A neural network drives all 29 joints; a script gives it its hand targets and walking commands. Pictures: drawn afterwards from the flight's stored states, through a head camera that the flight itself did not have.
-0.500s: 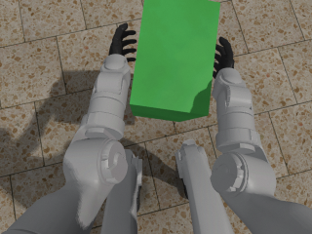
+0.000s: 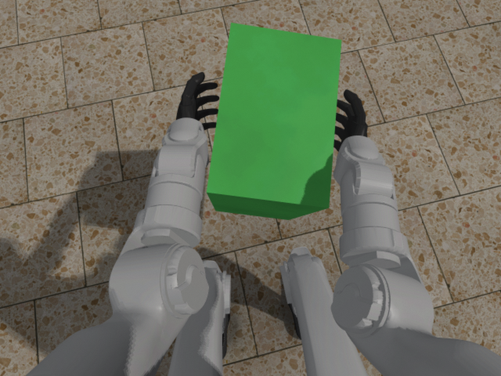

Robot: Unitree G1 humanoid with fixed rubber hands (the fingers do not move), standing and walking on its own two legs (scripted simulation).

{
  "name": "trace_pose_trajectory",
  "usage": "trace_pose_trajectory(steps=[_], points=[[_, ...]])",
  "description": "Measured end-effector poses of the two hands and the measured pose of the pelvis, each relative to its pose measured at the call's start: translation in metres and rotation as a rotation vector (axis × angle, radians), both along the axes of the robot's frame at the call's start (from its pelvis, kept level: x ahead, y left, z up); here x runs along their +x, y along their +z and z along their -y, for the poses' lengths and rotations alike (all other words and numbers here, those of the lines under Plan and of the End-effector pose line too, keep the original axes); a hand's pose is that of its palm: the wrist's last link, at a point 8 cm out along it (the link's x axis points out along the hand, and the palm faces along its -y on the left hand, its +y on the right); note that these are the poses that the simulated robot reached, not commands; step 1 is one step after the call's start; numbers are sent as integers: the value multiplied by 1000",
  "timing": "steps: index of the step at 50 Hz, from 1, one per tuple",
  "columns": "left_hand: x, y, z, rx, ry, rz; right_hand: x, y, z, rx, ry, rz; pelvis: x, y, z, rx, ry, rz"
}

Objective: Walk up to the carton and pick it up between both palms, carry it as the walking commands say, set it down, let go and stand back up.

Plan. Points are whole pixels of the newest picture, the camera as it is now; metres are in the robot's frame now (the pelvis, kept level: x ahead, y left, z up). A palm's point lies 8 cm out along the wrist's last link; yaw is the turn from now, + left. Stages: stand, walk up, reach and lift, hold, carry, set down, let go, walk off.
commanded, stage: reach and lift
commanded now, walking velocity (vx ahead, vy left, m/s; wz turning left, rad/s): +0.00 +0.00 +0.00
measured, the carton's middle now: (266, 142) +0.49 -0.05 -0.11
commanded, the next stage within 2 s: none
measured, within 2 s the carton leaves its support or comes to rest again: neither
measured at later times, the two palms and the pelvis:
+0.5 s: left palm (180, 111) +0.48 +0.07 +0.04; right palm (372, 132) +0.43 -0.17 +0.03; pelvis +0.02 +0.01 +0.07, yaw +0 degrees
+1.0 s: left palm (162, 99) +0.46 +0.08 +0.11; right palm (400, 120) +0.41 -0.17 +0.10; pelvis +0.04 +0.00 +0.13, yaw -1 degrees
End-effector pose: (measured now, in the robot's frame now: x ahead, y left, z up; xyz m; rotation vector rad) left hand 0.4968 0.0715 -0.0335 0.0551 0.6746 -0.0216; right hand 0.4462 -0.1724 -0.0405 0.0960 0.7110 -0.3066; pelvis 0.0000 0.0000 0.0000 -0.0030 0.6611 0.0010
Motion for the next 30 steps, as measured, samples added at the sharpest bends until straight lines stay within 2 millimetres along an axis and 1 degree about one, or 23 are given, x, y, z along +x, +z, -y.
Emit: trace_pose_trajectory(steps=[9, 17, 23, 30], points=[[-5, 22, -5, -9, -1, 6, -4, 25, -5, -13, 3, 6, 6, 21, -4, -7, 4, 17], [-8, 46, -2, -9, -15, -2, -11, 50, -2, -21, -7, -2, 14, 42, -7, -13, 8, 48], [-15, 64, -1, -10, -9, 8, -17, 69, -1, -16, -6, 8, 22, 61, -6, -10, 6, 69], [-22, 85, -1, -10, 0, 18, -22, 88, -1, -17, 1, 19, 26, 79, -4, -8, 5, 105]])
